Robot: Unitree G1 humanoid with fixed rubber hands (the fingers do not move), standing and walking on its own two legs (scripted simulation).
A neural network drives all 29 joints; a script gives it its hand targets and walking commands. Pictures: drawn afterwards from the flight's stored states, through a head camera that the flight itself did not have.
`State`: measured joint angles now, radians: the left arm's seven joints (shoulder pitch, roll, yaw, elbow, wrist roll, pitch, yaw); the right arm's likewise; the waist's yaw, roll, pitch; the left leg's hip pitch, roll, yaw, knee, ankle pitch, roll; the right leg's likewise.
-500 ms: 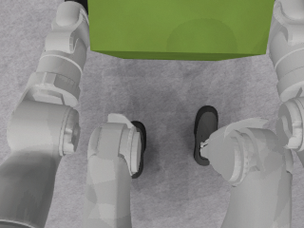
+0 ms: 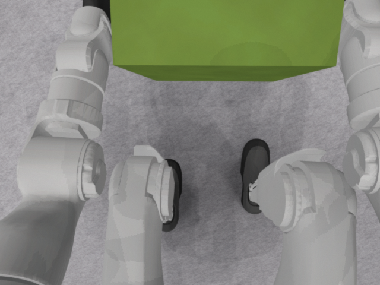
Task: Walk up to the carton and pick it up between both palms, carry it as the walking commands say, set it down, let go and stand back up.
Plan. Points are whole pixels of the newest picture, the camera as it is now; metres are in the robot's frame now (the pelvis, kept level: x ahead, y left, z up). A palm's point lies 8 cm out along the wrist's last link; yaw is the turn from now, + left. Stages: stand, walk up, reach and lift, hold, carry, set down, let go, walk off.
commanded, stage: reach and lift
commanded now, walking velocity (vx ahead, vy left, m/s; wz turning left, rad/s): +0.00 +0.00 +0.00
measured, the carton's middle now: (218, 17) +0.55 -0.03 -0.21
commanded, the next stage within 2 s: none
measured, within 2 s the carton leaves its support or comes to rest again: neither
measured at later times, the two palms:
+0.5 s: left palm out of the picture +0.54 +0.17 -0.07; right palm out of the picture +0.54 -0.21 -0.08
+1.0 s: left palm out of the picture +0.53 +0.17 +0.01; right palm out of the picture +0.53 -0.22 +0.00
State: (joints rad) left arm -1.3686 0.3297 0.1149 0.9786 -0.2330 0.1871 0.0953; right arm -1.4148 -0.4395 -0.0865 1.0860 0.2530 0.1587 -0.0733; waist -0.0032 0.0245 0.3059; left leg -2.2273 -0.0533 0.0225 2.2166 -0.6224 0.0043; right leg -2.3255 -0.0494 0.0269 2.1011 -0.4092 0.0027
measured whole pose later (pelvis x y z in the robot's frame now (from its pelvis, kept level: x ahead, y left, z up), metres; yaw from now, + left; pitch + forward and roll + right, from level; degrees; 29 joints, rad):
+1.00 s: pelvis +0.01 -0.01 +0.09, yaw +0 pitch +48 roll +2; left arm -1.12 0.18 0.42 0.67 0.04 0.40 -0.05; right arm -1.17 -0.24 -0.39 0.74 -0.10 0.40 0.02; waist 0.01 0.02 -0.08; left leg -2.14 -0.05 0.00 1.86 -0.56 -0.02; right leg -2.23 -0.03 0.01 1.77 -0.38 -0.01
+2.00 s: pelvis +0.04 -0.01 +0.21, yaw -1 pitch +43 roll +1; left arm -0.85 0.09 0.44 0.59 0.13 0.41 -0.13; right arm -0.86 -0.11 -0.43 0.61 -0.16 0.41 0.05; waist 0.03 0.01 -0.21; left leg -1.71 -0.04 -0.02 1.45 -0.50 -0.02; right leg -1.78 -0.02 -0.01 1.37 -0.34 -0.01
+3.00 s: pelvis +0.09 -0.01 +0.35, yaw -2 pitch +27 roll +0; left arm -0.47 -0.03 0.41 0.43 0.19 0.40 -0.18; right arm -0.50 -0.02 -0.37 0.46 -0.21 0.42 0.11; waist 0.02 0.04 -0.15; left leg -0.97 -0.02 -0.03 0.86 -0.36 -0.01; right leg -1.04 -0.01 0.00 0.80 -0.23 -0.01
